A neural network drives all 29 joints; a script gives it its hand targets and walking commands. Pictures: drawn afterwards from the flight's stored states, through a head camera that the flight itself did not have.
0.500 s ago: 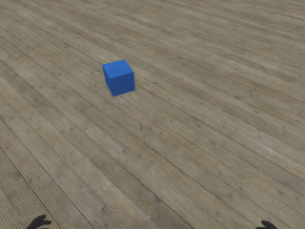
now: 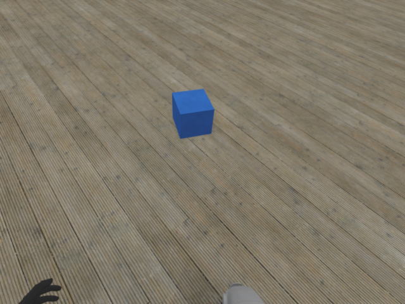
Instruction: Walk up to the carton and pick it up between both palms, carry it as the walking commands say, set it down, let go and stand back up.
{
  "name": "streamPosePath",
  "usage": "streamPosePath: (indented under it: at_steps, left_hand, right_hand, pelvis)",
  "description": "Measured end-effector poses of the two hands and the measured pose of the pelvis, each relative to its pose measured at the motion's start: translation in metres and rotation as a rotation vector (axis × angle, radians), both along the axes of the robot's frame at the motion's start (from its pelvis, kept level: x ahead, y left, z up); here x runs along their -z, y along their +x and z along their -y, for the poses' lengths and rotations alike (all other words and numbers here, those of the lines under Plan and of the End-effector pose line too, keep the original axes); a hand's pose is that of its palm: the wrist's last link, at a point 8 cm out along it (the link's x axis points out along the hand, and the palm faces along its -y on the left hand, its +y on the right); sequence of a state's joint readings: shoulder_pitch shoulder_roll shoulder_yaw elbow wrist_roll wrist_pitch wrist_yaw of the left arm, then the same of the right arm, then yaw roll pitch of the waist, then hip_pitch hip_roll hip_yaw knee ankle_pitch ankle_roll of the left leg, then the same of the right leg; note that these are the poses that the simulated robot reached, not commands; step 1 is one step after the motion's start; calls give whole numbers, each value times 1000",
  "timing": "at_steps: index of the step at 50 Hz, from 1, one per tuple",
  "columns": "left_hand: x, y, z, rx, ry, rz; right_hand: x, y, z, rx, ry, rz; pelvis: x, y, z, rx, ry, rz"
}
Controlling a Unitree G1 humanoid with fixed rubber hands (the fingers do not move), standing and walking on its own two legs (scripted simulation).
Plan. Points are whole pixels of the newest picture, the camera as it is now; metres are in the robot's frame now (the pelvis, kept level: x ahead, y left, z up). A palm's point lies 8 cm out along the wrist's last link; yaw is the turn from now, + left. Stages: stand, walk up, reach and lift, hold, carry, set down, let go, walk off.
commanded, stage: walk up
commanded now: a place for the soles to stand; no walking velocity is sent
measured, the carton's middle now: (192, 113) +1.42 -0.08 -0.66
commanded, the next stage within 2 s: none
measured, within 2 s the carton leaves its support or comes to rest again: neither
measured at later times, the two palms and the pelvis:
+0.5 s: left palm (56, 264) +0.24 +0.30 -0.10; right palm (324, 179) +0.41 -0.37 -0.06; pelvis +0.24 -0.05 -0.02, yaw +7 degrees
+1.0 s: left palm (108, 157) +0.51 +0.22 -0.06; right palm (325, 144) +0.58 -0.46 -0.09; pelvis +0.46 -0.13 -0.01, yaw +8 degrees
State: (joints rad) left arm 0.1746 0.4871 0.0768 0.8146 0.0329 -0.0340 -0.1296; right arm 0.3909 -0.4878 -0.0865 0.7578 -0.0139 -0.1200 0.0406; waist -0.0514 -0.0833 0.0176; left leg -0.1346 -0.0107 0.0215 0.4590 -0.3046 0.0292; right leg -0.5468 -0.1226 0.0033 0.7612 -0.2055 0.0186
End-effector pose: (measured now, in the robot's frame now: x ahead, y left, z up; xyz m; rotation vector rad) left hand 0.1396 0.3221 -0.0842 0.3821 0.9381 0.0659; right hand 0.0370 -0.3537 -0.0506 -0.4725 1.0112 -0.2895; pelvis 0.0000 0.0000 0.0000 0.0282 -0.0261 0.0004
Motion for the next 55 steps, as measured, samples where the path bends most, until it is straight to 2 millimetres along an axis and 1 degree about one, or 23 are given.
streamPosePath:
  at_steps: [2, 4, 6, 8, 9, 11, 14, 17, 19, 21, 23, 24, 25, 27, 31, 34, 38, 40, 42, 44, 47, 51, 55]
  left_hand:
    - [-7, 29, 9, 4, 6, 27]
    - [-13, 59, 18, 6, 20, 63]
    - [-19, 89, 26, 1, 49, 112]
    - [-22, 107, 30, -15, 86, 154]
    - [-24, 110, 31, -28, 95, 158]
    - [-28, 108, 33, -67, 104, 140]
    - [-29, 97, 32, -128, 113, 82]
    - [-26, 85, 30, -179, 111, 18]
    - [-19, 79, 28, -209, 101, -26]
    - [-10, 79, 27, -234, 87, -64]
    - [3, 87, 25, -243, 74, -91]
    - [11, 94, 25, -245, 68, -100]
    - [17, 105, 27, -242, 63, -106]
    - [23, 132, 33, -223, 51, -105]
    - [22, 197, 48, -171, 18, -61]
    - [16, 246, 59, -135, 7, -31]
    - [4, 312, 75, -99, 20, 15]
    - [-2, 344, 83, -88, 48, 46]
    - [-6, 368, 87, -91, 88, 84]
    - [-11, 379, 91, -113, 112, 100]
    - [-18, 378, 96, -168, 124, 72]
    - [-20, 368, 99, -227, 124, 4]
    - [-8, 363, 100, -271, 97, -63]
  right_hand:
    - [5, 18, 10, -3, 3, -10]
    - [13, 41, 23, -13, 6, -17]
    - [24, 69, 37, -36, 5, -26]
    - [36, 101, 45, -59, 14, -30]
    - [39, 119, 46, -72, 23, -27]
    - [41, 156, 42, -107, 47, -15]
    - [37, 208, 34, -169, 78, -5]
    - [30, 257, 25, -226, 90, 2]
    - [23, 291, 19, -257, 88, 19]
    - [17, 324, 13, -283, 78, 47]
    - [14, 356, 11, -302, 48, 87]
    - [13, 368, 13, -305, 25, 107]
    - [11, 377, 15, -298, 9, 124]
    - [5, 388, 23, -264, -11, 141]
    - [-6, 395, 46, -212, -46, 111]
    - [-9, 397, 67, -180, -64, 73]
    - [0, 407, 99, -139, -68, 21]
    - [11, 419, 115, -129, -63, -3]
    - [26, 436, 127, -130, -54, -29]
    - [37, 458, 127, -128, -28, -44]
    - [43, 499, 116, -169, 23, -44]
    - [41, 551, 99, -237, 65, -44]
    - [32, 606, 87, -285, 64, -3]
  pelvis:
    - [2, 20, 9, -8, 3, -1]
    - [5, 42, 19, -15, 2, -5]
    - [14, 65, 32, -27, -6, -8]
    - [20, 82, 43, -41, -17, -9]
    - [20, 90, 47, -48, -21, -11]
    - [16, 107, 51, -62, -28, -10]
    - [8, 135, 56, -82, -37, -13]
    - [3, 163, 59, -98, -40, -17]
    - [2, 182, 59, -107, -43, -17]
    - [4, 202, 58, -115, -43, -15]
    - [12, 223, 53, -115, -43, -13]
    - [17, 232, 51, -116, -38, -13]
    - [20, 240, 51, -118, -31, -12]
    - [20, 257, 53, -115, -17, -10]
    - [13, 290, 62, -111, -1, -9]
    - [11, 315, 71, -112, -1, -6]
    - [12, 352, 90, -110, 0, -5]
    - [18, 373, 102, -110, -2, -7]
    - [26, 392, 115, -113, -16, -7]
    - [27, 408, 123, -123, -20, -11]
    - [19, 432, 129, -136, -28, -11]
    - [10, 463, 133, -150, -31, -15]
    - [10, 495, 131, -160, -30, -12]
